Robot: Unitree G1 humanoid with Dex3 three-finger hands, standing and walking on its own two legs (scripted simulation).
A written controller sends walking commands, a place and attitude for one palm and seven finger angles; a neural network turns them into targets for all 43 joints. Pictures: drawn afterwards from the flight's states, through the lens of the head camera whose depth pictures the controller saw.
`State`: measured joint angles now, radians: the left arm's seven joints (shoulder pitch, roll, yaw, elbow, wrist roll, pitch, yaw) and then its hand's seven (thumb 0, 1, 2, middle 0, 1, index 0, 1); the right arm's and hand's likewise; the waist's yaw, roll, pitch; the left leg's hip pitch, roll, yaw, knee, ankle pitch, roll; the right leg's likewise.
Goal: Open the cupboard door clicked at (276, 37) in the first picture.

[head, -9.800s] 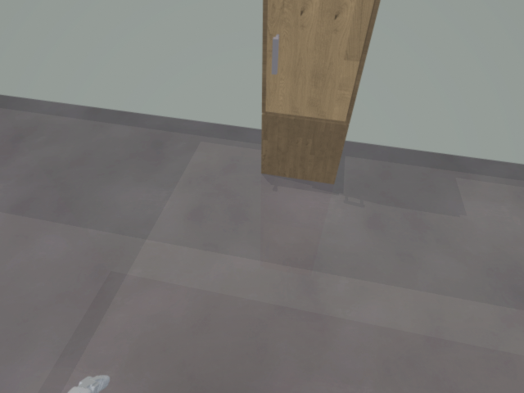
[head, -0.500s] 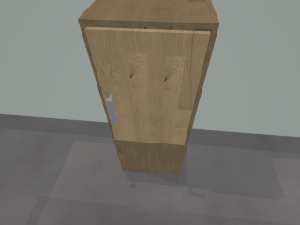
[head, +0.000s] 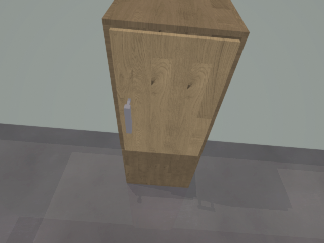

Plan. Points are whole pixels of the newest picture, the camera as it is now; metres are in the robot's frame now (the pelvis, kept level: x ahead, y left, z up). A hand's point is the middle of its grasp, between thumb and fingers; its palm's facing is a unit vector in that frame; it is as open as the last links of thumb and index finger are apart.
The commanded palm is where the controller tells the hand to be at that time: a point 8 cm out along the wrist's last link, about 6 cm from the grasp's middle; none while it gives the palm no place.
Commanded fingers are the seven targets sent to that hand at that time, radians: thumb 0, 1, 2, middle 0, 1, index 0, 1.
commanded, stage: come to a stop and stand still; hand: left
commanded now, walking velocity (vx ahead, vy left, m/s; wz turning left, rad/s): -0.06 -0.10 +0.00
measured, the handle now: (129, 116) +0.57 +0.15 -0.08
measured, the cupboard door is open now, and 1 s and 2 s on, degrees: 0 0 0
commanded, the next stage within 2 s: look again from close up in 0.58 s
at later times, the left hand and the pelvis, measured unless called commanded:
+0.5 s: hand out of the picture +0.06 +0.13 -0.18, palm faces +0.06 -0.98 -0.21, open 7.1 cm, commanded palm none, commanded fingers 0.00 0.90 0.90 -0.20 -0.30 -0.20 -0.30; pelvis +0.02 -0.05 -0.01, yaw +1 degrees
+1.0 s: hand out of the picture -0.03 +0.14 -0.19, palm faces +0.04 -0.98 -0.17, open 7.4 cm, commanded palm none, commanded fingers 0.00 0.90 0.90 -0.20 -0.30 -0.20 -0.30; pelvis -0.02 -0.03 -0.01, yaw +1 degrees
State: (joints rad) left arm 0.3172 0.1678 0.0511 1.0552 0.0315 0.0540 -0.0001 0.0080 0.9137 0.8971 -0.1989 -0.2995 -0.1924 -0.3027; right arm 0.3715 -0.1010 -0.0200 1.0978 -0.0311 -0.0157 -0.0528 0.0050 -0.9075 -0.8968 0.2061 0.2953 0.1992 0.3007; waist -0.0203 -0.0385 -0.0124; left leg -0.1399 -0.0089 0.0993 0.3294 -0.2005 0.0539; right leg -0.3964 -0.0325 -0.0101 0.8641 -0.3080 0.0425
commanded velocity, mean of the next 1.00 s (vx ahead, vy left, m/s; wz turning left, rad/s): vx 0.00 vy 0.00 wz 0.00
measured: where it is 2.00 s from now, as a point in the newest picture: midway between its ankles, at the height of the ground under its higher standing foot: outside the picture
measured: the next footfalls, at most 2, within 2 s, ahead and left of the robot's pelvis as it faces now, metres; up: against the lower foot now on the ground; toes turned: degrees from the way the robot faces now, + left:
right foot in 0.20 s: +0.05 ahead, -0.15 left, +0.00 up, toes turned -1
